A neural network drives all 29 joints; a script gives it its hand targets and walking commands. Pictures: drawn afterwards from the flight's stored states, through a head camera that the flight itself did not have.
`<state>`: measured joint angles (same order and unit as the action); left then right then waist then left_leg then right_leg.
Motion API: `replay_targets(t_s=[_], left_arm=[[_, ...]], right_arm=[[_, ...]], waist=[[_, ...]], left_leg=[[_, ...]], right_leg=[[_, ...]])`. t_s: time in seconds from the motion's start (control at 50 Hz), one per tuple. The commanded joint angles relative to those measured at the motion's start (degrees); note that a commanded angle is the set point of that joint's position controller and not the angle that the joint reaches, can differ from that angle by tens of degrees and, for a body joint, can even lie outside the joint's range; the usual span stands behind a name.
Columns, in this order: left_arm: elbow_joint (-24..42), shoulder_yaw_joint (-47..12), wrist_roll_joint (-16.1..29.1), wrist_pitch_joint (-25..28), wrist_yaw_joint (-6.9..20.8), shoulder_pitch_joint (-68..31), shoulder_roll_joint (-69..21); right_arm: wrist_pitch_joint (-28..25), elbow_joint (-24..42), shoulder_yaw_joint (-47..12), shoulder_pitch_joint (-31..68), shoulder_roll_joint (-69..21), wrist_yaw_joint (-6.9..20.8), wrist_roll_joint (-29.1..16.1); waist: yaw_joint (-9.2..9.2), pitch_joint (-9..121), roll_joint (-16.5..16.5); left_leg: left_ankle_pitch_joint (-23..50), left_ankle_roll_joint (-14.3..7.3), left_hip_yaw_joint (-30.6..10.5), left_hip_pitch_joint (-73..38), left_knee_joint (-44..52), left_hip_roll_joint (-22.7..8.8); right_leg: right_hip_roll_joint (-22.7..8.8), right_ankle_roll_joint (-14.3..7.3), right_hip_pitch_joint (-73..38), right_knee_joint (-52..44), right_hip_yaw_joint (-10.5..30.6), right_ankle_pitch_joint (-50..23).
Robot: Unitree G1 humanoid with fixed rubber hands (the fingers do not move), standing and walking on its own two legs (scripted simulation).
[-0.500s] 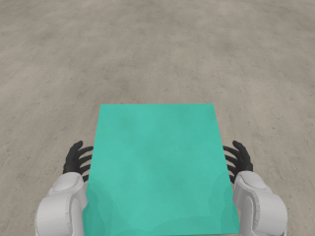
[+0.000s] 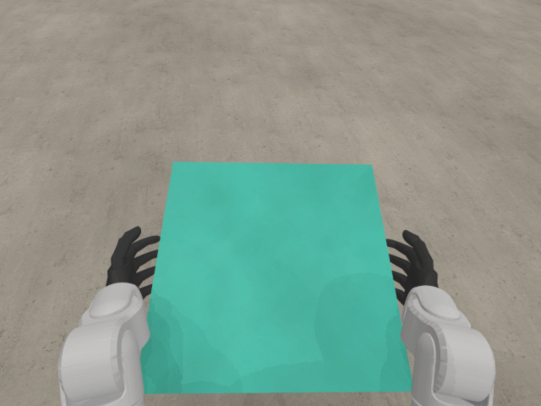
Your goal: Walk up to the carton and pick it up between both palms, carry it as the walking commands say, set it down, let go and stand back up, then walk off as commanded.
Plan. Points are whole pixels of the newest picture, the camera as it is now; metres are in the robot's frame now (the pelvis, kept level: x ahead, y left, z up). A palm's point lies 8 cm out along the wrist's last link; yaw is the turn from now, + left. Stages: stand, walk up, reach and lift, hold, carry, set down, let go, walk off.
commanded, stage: carry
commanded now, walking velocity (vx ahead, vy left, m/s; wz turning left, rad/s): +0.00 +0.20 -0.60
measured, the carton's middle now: (271, 281) +0.30 +0.00 +0.03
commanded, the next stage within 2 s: none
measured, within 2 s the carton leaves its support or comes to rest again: neither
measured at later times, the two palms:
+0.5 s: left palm (68, 296) +0.24 +0.25 +0.10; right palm (374, 365) +0.15 -0.10 +0.12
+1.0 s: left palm (48, 315) +0.21 +0.25 +0.12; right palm out of the picture +0.11 -0.09 +0.12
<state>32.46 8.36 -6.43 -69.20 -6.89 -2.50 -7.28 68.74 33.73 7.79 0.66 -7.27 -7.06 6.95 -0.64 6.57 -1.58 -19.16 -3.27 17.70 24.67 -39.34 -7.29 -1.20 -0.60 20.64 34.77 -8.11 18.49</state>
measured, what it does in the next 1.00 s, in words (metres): steps to the left, turning right: left foot, then right foot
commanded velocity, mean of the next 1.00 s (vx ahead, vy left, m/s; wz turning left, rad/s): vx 0.00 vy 0.05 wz -0.14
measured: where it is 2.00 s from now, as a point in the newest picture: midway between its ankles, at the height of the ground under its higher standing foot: outside the picture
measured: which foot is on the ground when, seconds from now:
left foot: down 0.00-0.00, up 0.02-0.28, down 0.30-1.00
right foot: down 0.00-0.30, up 0.32-0.62, down 0.64-1.00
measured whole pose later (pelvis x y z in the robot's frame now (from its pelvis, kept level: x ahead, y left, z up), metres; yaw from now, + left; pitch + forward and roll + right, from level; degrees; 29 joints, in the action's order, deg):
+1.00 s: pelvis -0.07 +0.14 +0.02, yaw -16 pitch +3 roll -1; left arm 31.3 7.9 -7.8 -71.2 -7.2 -1.6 -7.3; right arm 71.0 30.8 8.4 1.4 -7.3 -6.4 7.2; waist 0.0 6.3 0.0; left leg -10.2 -3.2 13.2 20.8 -27.9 -3.4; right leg -2.5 0.6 17.4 28.0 -5.9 13.3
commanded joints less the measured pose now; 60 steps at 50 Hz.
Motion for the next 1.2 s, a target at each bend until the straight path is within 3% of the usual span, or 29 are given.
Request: replay_targets(t_s=[0.0, 0.02, 0.06, 0.1, 0.14, 0.22, 0.26, 0.28, 0.3, 0.32, 0.36, 0.4, 0.52, 0.56, 0.58, 0.62, 0.64, 0.66, 0.74, 0.9, 1.18], left_arm=[[0.8, -41.3, 21.5, -1.3, 13.2, -14.8, -45.9], [2.0, -42.7, 22.6, -1.5, 13.6, -17.3, -47.1], [3.5, -43.5, 22.6, -0.6, 14.0, -20.5, -49.2], [5.6, -44.1, 22.7, 0.4, 14.0, -21.9, -51.8], [6.7, -44.1, 22.4, 0.8, 13.7, -21.0, -51.5], [6.4, -44.3, 21.5, 0.3, 13.2, -18.4, -48.8], [6.0, -44.8, 21.3, -0.1, 13.0, -18.3, -47.3], [5.4, -44.9, 21.1, -0.4, 12.9, -18.1, -46.5], [6.3, -45.5, 20.9, -0.9, 12.9, -18.4, -46.0], [6.8, -46.5, 21.7, -1.1, 12.9, -21.4, -46.7], [5.2, -47.5, 22.6, -0.8, 13.4, -23.7, -49.6], [4.6, -48.4, 23.3, -0.3, 13.5, -25.3, -51.2], [2.5, -46.6, 21.3, -1.0, 12.0, -21.5, -48.4], [1.2, -45.5, 20.6, -1.7, 11.9, -19.6, -47.6], [0.8, -44.9, 20.3, -1.9, 11.9, -19.2, -47.3], [0.7, -43.6, 19.7, -2.2, 12.1, -19.1, -46.5], [1.1, -43.5, 19.6, -2.1, 12.2, -19.5, -46.8], [1.4, -43.3, 19.9, -2.0, 12.4, -20.6, -47.5], [2.2, -42.8, 20.1, -2.0, 12.5, -21.8, -48.3], [2.2, -43.9, 21.1, -2.4, 12.8, -23.2, -48.6], [1.9, -44.3, 21.5, -2.4, 13.2, -24.1, -48.8]], right_arm=[[1.8, 6.3, -45.0, 22.8, -44.1, 12.6, -22.4], [1.7, 3.5, -44.9, 22.8, -46.0, 12.7, -22.4], [0.8, 4.1, -46.5, 26.8, -48.6, 13.6, -24.2], [-0.3, 4.9, -46.6, 27.3, -50.9, 14.2, -25.4], [-0.6, 5.9, -46.8, 26.9, -50.5, 14.4, -25.9], [0.0, 4.3, -45.5, 22.9, -47.8, 14.2, -24.9], [0.4, 2.7, -43.8, 20.1, -46.6, 14.0, -23.9], [0.5, 2.1, -43.0, 19.6, -45.8, 13.9, -23.2], [0.4, 1.0, -41.9, 18.6, -43.7, 13.9, -22.4], [0.1, 0.8, -41.5, 19.7, -44.9, 14.1, -22.9], [-0.4, 2.0, -41.0, 21.3, -45.7, 14.8, -22.2], [-0.9, 1.8, -40.6, 22.0, -46.2, 14.9, -21.8], [0.0, 2.8, -41.9, 21.1, -44.2, 14.4, -22.2], [0.7, 2.3, -42.3, 20.7, -43.4, 14.2, -22.1], [1.1, 1.9, -42.2, 20.7, -43.0, 14.1, -22.0], [1.6, 1.4, -42.1, 20.7, -43.5, 13.8, -21.7], [1.9, 3.1, -42.5, 21.8, -43.4, 13.8, -21.7], [2.1, 3.6, -43.3, 24.1, -44.3, 14.1, -22.5], [2.3, 3.6, -44.1, 27.3, -45.8, 14.1, -23.8], [2.5, 1.4, -42.7, 25.5, -45.7, 14.0, -22.5], [2.1, 1.1, -42.6, 26.3, -45.7, 14.0, -22.2]], waist=[[-0.25, 9.3, 25.9], [0.99, 8.4, 16.5], [0.81, 7.9, 8.5], [0.82, 7.5, 8.3], [0.32, 8.7, 10.4], [-0.40, 10.6, 13.3], [0.46, 12.6, 11.5], [0.56, 13.1, 5.3], [0.87, 11.9, -14.9], [0.81, 11.5, -19.3], [0.77, 8.2, -8.0], [0.68, 7.6, -7.2], [0.88, 9.9, -8.8], [0.48, 10.6, -7.6], [0.32, 11.5, -6.5], [1.10, 12.1, -1.7], [1.80, 10.5, 4.4], [1.78, 9.2, 6.3], [1.19, 7.3, 2.6], [0.96, 7.9, 0.5], [0.94, 8.6, 0.5]], left_leg=[[-15.0, 7.2, -7.1, 17.3, -14.5, 0.8], [-14.9, 7.8, -15.0, 16.7, -23.0, -1.6], [-9.1, 7.5, -17.0, 15.0, -25.0, -1.1], [-3.6, 7.6, -15.7, 11.3, -21.8, 0.5], [-3.3, 7.6, -14.0, 8.1, -16.3, 2.1], [-4.3, 6.7, -11.8, 0.1, -0.4, 4.6], [-0.4, 6.3, -9.2, -11.0, 14.9, 4.9], [3.1, 5.7, -13.0, -18.0, 18.7, -0.1], [17.7, 0.0, -32.6, -21.4, 22.2, -16.3], [23.7, -5.7, -35.4, -18.1, 22.0, -20.1], [17.4, -4.1, -24.8, -12.1, 20.5, -14.0], [13.4, -2.1, -19.3, -12.0, 20.8, -10.4], [18.9, -3.1, -19.7, -14.7, 20.4, -10.4], [21.9, -2.2, -18.8, -15.3, 18.2, -9.5], [22.6, -0.7, -17.7, -14.2, 16.8, -8.9], [20.9, 2.4, -16.3, -11.5, 12.9, -6.2], [13.8, 4.0, -14.3, -8.5, 14.4, -3.5], [9.7, 4.6, -13.6, -9.1, 15.4, -3.5], [8.2, 4.1, -14.9, -10.3, 17.6, -4.4], [4.1, 3.7, -15.2, -10.9, 18.7, -4.2], [2.3, 3.0, -16.3, -10.2, 19.4, -4.0]], right_leg=[[-25.0, -8.9, -22.3, -14.5, 36.1, -47.6], [-23.7, -10.9, -19.7, -11.5, 31.9, -51.0], [-20.1, -8.6, -15.3, -11.6, 24.2, -35.2], [-15.7, -7.0, -10.9, -11.5, 18.9, -25.9], [-14.8, -7.2, -8.9, -13.2, 19.6, -19.9], [-12.8, -6.4, -8.1, -10.7, 19.9, -22.1], [-8.6, -3.3, -4.6, -3.6, 15.9, -23.8], [-5.6, -1.0, 1.6, 3.1, 11.8, -19.0], [1.8, 2.9, 16.7, 14.3, 5.6, 3.8], [0.3, 2.7, 18.1, 26.2, 6.3, 17.6], [-2.5, 2.7, 14.7, 33.5, 7.9, 10.7], [-2.3, 2.7, 13.7, 28.6, 6.3, 5.9], [-0.5, 3.0, 4.0, 5.8, 2.4, 6.9], [-0.5, 2.8, -0.8, -6.5, 1.4, 2.6], [-1.6, 2.9, -6.1, -14.3, 1.3, -4.4], [-7.4, 2.0, -12.7, -16.5, 7.3, -12.2], [-10.5, 1.3, -11.8, -11.4, 9.8, -22.3], [-10.6, 0.9, -8.7, -11.0, 9.6, -20.3], [-7.1, 0.9, -4.3, -11.3, 7.3, -6.6], [-6.6, 0.3, -2.2, -11.7, 8.1, -5.4], [-5.9, 0.1, -2.0, -11.8, 7.9, -4.9]])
